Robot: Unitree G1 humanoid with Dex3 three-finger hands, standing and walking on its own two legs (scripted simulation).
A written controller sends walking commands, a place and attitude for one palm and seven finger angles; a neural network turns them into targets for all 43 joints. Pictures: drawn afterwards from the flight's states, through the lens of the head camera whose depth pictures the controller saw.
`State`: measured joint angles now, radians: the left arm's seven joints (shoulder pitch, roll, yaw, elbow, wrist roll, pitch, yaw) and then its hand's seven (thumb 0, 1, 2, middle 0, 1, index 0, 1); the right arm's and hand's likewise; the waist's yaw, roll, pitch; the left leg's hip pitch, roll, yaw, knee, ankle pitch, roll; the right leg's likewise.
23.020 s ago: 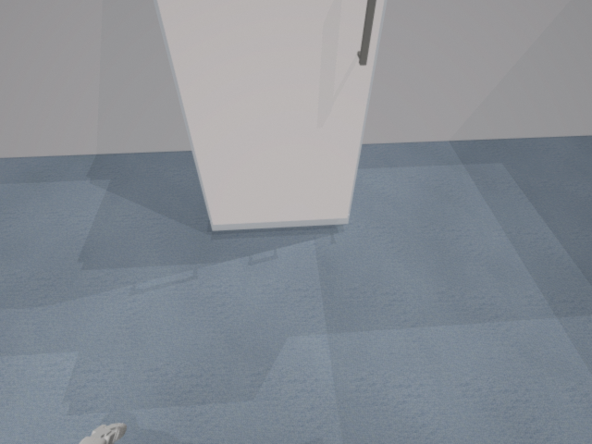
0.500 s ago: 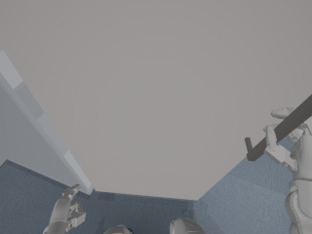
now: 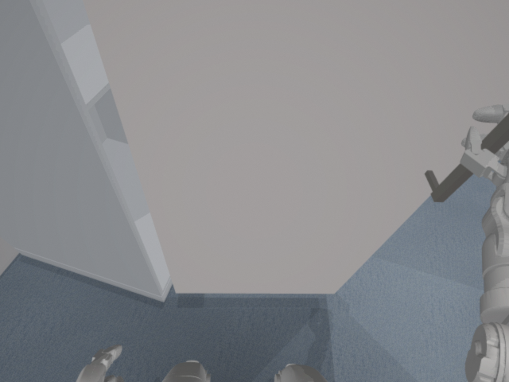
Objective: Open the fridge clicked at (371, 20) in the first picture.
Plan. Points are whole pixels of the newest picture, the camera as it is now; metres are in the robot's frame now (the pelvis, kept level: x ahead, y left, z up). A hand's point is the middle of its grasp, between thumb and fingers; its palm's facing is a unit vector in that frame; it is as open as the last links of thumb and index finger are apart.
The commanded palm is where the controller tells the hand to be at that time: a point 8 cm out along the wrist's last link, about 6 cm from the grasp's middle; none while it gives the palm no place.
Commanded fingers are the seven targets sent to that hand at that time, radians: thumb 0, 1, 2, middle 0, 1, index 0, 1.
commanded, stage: stop walking and hold the door back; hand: right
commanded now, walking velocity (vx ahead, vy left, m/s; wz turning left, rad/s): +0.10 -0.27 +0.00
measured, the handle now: (498, 119) +0.45 -0.30 +0.22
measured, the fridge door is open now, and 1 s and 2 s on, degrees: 72 70 69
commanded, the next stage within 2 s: loosen the grip on the handle in 1.02 s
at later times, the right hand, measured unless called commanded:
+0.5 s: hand (465, 134) +0.45 -0.28 +0.18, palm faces +0.23 +0.95 -0.21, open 5.6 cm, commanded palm +0.40 -0.34 +0.17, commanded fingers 0.00 -0.90 -0.90 0.45 1.40 0.45 1.40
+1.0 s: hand (472, 151) +0.42 -0.28 +0.17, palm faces +0.16 +0.96 -0.24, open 5.4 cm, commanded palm +0.38 -0.34 +0.17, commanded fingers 0.00 -0.90 -0.90 0.45 1.40 0.45 1.40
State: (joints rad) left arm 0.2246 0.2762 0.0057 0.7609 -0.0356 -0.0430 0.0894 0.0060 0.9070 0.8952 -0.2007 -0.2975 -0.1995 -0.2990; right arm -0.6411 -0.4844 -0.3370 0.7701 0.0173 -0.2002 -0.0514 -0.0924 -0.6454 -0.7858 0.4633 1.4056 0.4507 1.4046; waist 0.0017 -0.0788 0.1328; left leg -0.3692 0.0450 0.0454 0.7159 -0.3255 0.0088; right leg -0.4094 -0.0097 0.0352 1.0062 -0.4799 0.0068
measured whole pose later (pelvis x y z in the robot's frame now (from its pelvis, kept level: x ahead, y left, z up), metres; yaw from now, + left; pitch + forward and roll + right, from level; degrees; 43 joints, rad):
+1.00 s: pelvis -0.01 -0.10 +0.02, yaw +11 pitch +1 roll +1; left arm 0.22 0.23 -0.04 0.65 -0.01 -0.05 0.10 0.01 0.91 0.89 -0.20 -0.30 -0.20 -0.30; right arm -0.38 -0.45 -0.30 0.43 0.02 -0.19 -0.06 -0.10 -0.68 -0.78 0.46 1.40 0.43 1.40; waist 0.04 0.01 0.02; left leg -0.25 0.00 0.03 0.53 -0.33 -0.01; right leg -0.29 -0.01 -0.08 0.53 -0.26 -0.05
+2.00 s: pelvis +0.01 -0.08 +0.01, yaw +13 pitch +8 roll +1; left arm 0.27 0.25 0.00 0.63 -0.01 -0.08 0.10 0.01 0.91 0.90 -0.20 -0.30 -0.20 -0.30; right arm -0.33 -0.49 -0.48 0.43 0.07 -0.20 0.07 -0.02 0.55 -0.20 0.30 1.17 0.25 1.16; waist -0.01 -0.01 -0.07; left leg -0.43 -0.03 0.02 0.65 -0.36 0.02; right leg -0.48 0.00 -0.01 0.69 -0.35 -0.03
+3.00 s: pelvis -0.01 -0.08 +0.01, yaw +11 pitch +5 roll +2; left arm 0.24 0.25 -0.04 0.64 -0.02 -0.15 0.14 0.01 0.91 0.90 -0.20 -0.30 -0.20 -0.30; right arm -0.05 -0.47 -0.49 0.20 0.18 -0.19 0.15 -0.02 0.56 -0.20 0.26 1.15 0.25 1.16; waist -0.06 -0.03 -0.07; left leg -0.39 -0.02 0.05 0.66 -0.35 0.02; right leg -0.46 0.02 0.03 0.71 -0.33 -0.03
